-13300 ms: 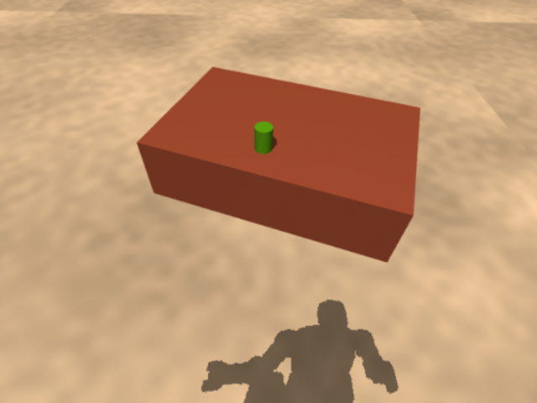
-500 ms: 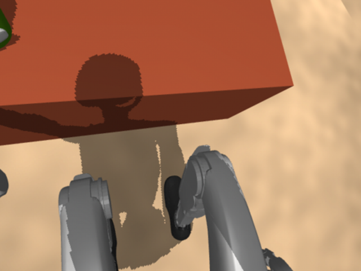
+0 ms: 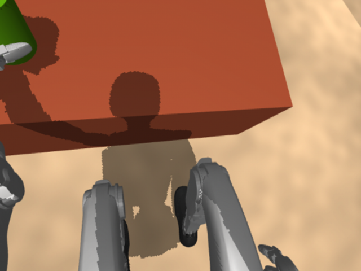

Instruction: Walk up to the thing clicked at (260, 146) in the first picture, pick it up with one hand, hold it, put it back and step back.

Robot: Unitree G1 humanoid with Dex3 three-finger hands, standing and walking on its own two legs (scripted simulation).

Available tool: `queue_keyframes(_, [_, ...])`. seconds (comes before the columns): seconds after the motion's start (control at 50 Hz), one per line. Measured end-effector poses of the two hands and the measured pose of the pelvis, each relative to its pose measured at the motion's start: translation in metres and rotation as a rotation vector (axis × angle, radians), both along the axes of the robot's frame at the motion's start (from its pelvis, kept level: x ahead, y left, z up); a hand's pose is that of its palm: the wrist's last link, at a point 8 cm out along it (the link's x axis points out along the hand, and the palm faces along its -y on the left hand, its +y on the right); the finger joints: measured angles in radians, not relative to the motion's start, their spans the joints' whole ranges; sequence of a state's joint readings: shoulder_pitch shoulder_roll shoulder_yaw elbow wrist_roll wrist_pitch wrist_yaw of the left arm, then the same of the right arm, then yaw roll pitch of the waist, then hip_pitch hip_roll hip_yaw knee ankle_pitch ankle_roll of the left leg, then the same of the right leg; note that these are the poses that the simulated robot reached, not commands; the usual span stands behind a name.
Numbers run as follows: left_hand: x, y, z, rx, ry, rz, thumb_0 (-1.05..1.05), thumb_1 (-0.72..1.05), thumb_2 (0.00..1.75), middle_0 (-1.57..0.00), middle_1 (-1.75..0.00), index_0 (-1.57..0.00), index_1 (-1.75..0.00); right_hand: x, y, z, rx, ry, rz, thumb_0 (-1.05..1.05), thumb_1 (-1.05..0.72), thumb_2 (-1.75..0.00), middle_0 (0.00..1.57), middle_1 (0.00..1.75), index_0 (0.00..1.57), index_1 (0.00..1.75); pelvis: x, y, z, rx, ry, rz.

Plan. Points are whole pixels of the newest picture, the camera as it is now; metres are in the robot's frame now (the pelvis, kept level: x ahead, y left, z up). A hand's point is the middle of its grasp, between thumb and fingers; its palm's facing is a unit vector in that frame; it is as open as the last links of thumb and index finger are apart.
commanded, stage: settle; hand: left
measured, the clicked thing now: out of the picture +0.56 +0.24 +0.03
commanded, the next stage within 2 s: lift in 0.78 s
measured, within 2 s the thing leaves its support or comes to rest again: neither
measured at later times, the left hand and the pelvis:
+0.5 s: hand out of the picture +0.57 +0.25 +0.07, palm faces +0.25 -0.97 -0.02, open 11.3 cm; pelvis +0.01 +0.00 +0.04, yaw +0 degrees
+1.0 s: hand out of the picture +0.57 +0.24 +0.09, palm faces +0.25 -0.97 -0.02, open 11.3 cm; pelvis +0.02 -0.01 +0.07, yaw +0 degrees
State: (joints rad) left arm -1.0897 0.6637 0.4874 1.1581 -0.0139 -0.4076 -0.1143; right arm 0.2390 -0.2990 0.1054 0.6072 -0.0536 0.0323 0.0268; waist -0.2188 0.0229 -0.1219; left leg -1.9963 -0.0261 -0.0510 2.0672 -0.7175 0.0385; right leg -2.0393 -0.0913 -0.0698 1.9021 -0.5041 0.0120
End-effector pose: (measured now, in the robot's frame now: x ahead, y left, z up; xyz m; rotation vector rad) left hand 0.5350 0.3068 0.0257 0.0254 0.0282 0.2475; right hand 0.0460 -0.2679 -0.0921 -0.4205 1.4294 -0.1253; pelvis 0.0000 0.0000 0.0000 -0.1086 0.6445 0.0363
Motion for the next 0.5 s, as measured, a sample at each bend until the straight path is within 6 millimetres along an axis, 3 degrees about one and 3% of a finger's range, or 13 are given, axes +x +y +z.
queue_keyframes(0.5, [0.006, -0.013, 0.044, -0.007, 0.009, 0.003, -0.01, -0.61, 0.9, -0.72, -1.17, -0.72, -1.17, 0.004, 0.0, 0.038, 0.014, -0.014, -0.031, 0.01, -0.9, -0.9, 0.2, 0.3, 0.21, 0.3, 0.01, -0.004, 0.043, 0.018, -0.003, -0.007])
